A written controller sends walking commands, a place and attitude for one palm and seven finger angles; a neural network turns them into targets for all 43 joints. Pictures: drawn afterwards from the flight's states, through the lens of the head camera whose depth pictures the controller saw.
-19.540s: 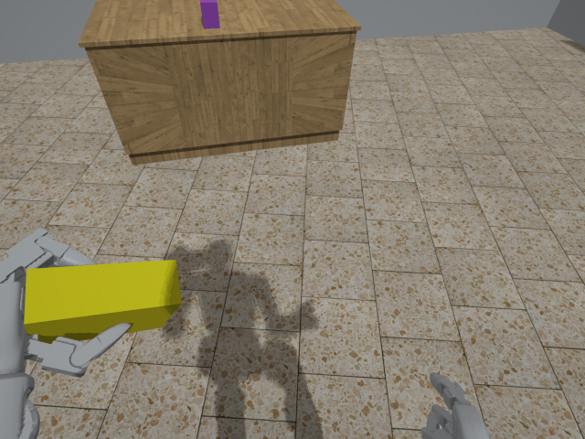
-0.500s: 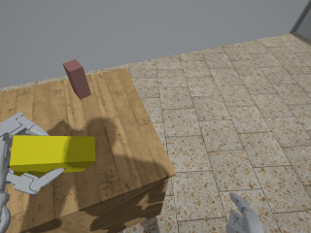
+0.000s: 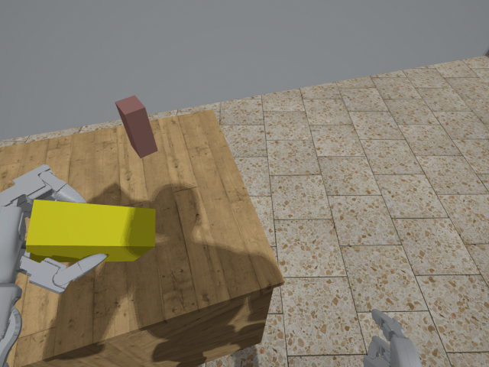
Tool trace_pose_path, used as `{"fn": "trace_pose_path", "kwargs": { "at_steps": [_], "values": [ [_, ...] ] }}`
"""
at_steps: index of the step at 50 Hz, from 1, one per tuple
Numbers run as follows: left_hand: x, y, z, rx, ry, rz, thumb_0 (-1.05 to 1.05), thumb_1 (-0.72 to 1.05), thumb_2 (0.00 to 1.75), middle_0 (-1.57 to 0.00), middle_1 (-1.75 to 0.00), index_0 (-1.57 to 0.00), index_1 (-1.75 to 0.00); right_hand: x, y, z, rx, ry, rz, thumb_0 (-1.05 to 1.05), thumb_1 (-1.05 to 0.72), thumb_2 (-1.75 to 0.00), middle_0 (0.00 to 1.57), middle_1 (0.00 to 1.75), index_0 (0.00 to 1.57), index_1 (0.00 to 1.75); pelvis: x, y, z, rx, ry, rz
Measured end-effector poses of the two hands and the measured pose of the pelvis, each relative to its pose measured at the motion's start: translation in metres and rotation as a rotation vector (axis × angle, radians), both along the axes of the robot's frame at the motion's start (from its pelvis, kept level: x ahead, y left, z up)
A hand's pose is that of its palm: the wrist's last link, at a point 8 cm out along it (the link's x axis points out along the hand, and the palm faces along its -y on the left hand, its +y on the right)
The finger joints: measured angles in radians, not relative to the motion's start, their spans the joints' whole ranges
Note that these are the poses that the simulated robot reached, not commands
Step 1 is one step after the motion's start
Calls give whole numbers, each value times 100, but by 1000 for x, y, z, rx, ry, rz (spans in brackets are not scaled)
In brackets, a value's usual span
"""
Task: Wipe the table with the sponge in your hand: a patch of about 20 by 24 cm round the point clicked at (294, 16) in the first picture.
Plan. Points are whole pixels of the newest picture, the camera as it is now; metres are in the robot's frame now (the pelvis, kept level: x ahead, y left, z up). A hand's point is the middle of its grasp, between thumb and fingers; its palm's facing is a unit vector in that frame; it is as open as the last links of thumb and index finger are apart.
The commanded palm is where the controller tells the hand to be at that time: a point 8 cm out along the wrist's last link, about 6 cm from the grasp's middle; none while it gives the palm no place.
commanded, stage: come to a stop and stand still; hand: left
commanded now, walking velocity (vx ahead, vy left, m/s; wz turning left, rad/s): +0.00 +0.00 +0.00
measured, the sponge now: (110, 236) +0.24 +0.20 +0.14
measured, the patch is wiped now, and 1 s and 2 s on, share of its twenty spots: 0.00 0.00 0.00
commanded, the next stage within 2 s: look again from close up in 1.40 s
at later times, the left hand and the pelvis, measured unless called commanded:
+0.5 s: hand (10, 222) +0.24 +0.33 +0.16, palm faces +0.38 -0.80 -0.47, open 9.4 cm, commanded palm +0.17 +0.34 +0.18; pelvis +0.02 +0.06 +0.00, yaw +2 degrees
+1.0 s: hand out of the picture +0.19 +0.32 +0.15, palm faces +0.36 -0.82 -0.46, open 9.4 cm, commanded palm +0.13 +0.34 +0.18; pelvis -0.01 +0.05 +0.00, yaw +3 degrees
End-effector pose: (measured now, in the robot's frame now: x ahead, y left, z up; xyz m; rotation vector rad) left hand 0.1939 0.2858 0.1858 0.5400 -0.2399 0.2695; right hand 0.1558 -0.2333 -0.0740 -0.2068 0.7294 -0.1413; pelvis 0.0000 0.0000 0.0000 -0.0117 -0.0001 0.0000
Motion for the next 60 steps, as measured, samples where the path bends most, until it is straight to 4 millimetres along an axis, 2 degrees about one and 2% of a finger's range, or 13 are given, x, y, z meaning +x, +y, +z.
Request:
{"fn": "trace_pose_path", "kwargs": {
  "at_steps": [3, 6, 8, 13, 17, 20, 23, 28, 32, 41, 50, 60],
  "values": [
    [11, 27, 26, 77, -115, 47, -1, -45, 104, -81, -138, -81, -138, 4, 15, -5, 16, -2, 70, 1, -90, -90, 20, 30, 20, 30, -3, 3, -1, 3, 10, 1],
    [15, 44, 35, 76, -153, 98, -1, -45, 104, -80, -139, -81, -138, 6, 25, -7, 54, -13, 83, 1, -90, -90, 20, 30, 20, 30, 1, 11, -1, 5, 29, -15],
    [14, 45, 28, 51, -137, 95, -1, -45, 104, -80, -139, -80, -139, 7, 29, -7, 69, -17, 79, 1, -90, -90, 20, 30, 20, 30, 6, 17, -1, 7, 38, -17],
    [10, 41, -9, -27, -9, 52, -1, -45, 104, -80, -139, -80, -139, 8, 36, -11, 49, 24, 77, 1, -90, -90, 20, 30, 20, 30, 17, 33, 0, 12, 45, -2],
    [10, 54, -27, -41, 50, 62, -1, -45, 104, -80, -139, -81, -138, 15, 42, -11, 10, 67, 97, 1, -90, -90, 20, 30, 20, 30, 21, 40, -1, 11, 46, 22],
    [11, 68, -27, -28, 44, 82, -1, -45, 104, -80, -139, -81, -138, 24, 48, -8, -9, 72, 117, 1, -90, -90, 20, 30, 20, 30, 22, 46, -1, 8, 49, 35],
    [10, 76, -18, -7, 5, 81, -1, -45, 104, -80, -139, -81, -138, 34, 55, -3, -17, 53, 133, 1, -90, -90, 20, 30, 20, 30, 22, 52, -2, 4, 53, 45],
    [5, 79, -5, 24, -42, 49, -1, -45, 104, -80, -139, -81, -138, 49, 69, 2, -7, 9, 146, 1, -90, -90, 20, 30, 20, 30, 21, 61, -2, 12, 59, 43],
    [2, 82, -5, 37, -28, 42, -1, -45, 104, -80, -139, -81, -138, 53, 79, 2, 18, -9, 149, 1, -90, -90, 20, 30, 20, 30, 17, 64, -3, 22, 60, 39],
    [-17, 76, -12, -1, 27, 46, -1, -45, 104, -80, -139, -81, -138, 36, 87, -2, 58, 2, 152, 1, -90, -90, 20, 30, 20, 30, 3, 60, -1, 10, 47, 48],
    [-41, 71, -12, -29, 24, 66, -1, -45, 104, -80, -139, -81, -138, 12, 69, -2, 39, 7, 122, 1, -90, -90, 20, 30, 20, 30, -12, 53, 0, 5, 26, 54],
    [-58, 62, -17, -70, 12, 57, -1, -45, 104, -80, -139, -81, -138, -4, 55, 7, 17, -42, 97, 1, -90, -90, 20, 30, 20, 30, -28, 48, 0, -2, 7, 56]
  ]
}}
